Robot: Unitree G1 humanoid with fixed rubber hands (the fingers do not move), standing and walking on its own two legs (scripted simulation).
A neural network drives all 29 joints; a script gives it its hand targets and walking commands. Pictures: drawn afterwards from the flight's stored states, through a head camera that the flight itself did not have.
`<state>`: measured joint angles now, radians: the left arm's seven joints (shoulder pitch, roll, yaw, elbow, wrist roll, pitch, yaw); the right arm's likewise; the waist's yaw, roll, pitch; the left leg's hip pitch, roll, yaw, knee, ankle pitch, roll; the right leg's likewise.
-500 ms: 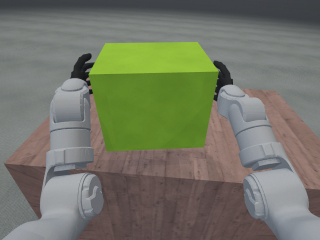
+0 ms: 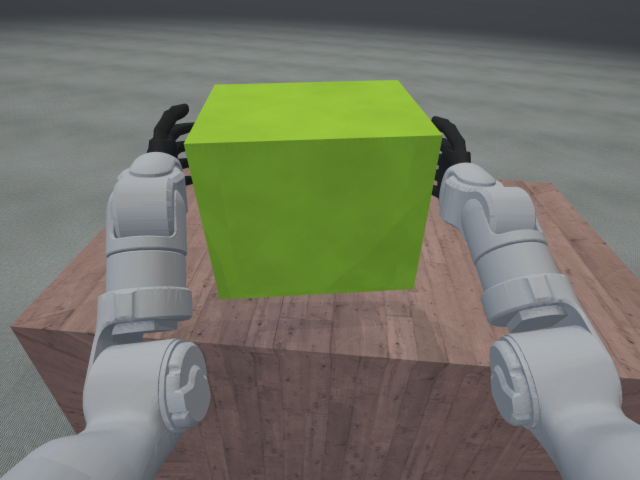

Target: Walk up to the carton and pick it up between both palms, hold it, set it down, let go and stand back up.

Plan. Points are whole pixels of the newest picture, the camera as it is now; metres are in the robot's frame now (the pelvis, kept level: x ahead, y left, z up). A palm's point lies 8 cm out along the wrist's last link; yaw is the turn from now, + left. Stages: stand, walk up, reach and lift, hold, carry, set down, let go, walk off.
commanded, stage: hold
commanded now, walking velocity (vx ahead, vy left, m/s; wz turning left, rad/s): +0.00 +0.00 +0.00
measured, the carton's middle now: (312, 185) +0.41 +0.00 +0.24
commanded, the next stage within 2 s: none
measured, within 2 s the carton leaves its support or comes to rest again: neither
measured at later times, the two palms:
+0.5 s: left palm (166, 171) +0.37 +0.16 +0.28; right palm (452, 183) +0.36 -0.17 +0.27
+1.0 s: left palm (163, 162) +0.37 +0.17 +0.29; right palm (451, 176) +0.37 -0.17 +0.27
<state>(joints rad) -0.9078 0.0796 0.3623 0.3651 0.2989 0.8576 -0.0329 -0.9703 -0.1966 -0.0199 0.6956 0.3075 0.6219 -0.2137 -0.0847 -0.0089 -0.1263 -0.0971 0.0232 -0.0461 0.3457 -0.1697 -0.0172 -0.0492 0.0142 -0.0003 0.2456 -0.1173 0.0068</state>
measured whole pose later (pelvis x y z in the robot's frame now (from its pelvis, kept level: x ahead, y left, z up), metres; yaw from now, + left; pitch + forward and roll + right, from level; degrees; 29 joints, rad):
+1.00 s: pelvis +0.00 +0.00 +0.00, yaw +1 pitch -5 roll -1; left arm -0.93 0.09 0.38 0.40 0.30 0.84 -0.04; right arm -0.97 -0.18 -0.04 0.69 0.29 0.63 -0.22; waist -0.09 0.00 -0.13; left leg -0.09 0.02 -0.06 0.34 -0.17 -0.02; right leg -0.04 0.01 0.00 0.24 -0.12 0.01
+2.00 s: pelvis +0.00 +0.00 +0.00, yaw +1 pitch -5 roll -1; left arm -0.92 0.10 0.36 0.39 0.30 0.85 -0.05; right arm -0.97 -0.18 -0.03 0.67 0.30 0.65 -0.23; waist -0.11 -0.01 -0.13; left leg -0.09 0.01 -0.07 0.35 -0.17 -0.02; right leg -0.03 0.02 0.00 0.24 -0.12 0.01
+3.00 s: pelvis +0.00 +0.00 +0.00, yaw +1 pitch -5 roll -1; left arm -0.90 0.08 0.36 0.36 0.30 0.85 -0.04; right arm -0.94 -0.19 -0.01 0.64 0.31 0.65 -0.23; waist -0.11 -0.01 -0.14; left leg -0.09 0.01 -0.06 0.35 -0.17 -0.01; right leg -0.03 0.02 0.02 0.24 -0.12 0.01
